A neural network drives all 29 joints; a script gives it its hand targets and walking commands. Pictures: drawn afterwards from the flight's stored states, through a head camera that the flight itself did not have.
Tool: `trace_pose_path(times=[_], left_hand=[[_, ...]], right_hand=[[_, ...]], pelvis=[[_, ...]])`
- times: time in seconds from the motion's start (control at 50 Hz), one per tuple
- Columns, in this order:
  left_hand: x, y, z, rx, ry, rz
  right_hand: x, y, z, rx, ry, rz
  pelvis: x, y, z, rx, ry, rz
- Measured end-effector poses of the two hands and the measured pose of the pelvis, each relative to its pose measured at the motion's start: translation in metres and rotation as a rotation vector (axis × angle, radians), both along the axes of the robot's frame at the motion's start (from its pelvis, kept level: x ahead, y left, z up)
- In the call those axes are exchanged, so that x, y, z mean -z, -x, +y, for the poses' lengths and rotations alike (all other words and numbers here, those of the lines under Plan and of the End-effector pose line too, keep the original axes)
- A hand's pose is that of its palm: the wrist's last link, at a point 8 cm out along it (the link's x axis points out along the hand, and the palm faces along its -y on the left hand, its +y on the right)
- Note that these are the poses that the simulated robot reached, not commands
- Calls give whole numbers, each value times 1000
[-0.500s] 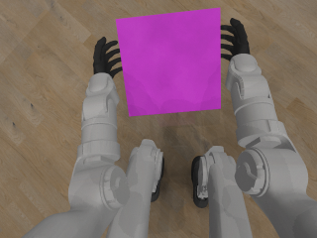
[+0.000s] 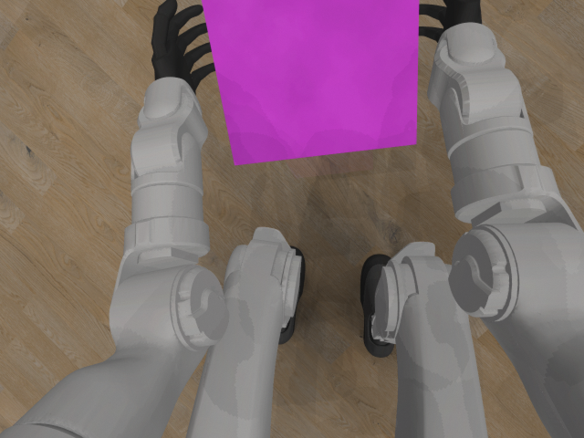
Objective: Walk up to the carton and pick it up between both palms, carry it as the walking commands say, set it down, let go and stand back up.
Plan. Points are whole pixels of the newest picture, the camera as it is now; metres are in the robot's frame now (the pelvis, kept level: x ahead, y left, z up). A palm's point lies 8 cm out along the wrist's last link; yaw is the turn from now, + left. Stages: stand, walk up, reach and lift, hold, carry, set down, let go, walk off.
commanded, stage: set down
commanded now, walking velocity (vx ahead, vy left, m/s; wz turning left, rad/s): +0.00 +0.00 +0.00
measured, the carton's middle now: (312, 57) +0.55 +0.05 -0.21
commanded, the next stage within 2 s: none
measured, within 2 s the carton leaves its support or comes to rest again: neither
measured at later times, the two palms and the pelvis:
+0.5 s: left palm (198, 84) +0.52 +0.21 -0.20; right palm (424, 47) +0.57 -0.09 -0.21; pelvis -0.01 +0.01 -0.05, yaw +0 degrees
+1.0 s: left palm (196, 75) +0.54 +0.22 -0.22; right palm (420, 39) +0.58 -0.09 -0.23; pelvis +0.00 +0.01 -0.08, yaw +0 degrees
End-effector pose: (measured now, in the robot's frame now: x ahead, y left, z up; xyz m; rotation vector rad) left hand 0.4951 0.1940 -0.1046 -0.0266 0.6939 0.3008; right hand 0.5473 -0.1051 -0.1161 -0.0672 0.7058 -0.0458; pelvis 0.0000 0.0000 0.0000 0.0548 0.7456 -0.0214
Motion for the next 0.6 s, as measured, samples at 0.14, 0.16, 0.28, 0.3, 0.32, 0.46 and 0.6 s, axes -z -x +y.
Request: trace_pose_path(times=[0.14, 0.16, 0.28, 0.3, 0.32, 0.46, 0.6], left_hand=[[23, -10, 3, 8, -1, -9], [27, -11, 4, 10, -2, -9], [58, -15, 4, 24, 8, -7], [64, -15, 4, 24, 9, -10], [70, -15, 4, 23, 9, -18], [95, -20, 15, 19, 15, 17], [101, -32, 14, 2, 9, 15]], right_hand=[[25, -8, 2, -11, 9, -6], [29, -10, 3, -10, 7, -5], [58, -16, 2, -23, 20, -3], [64, -17, 2, -23, 17, -4], [69, -18, 2, -27, 17, -9], [97, -19, 11, -45, 9, 30], [99, -26, 9, -73, 24, 43]], pelvis=[[14, 0, 1, 5, -3, -29], [16, 1, 1, 5, -2, -39], [24, 8, 3, 10, 1, -143], [24, 10, 4, 12, 2, -176], [25, 13, 4, 16, 1, -215], [50, 10, 7, 6, 10, -220], [62, 10, 11, -8, 19, -229]])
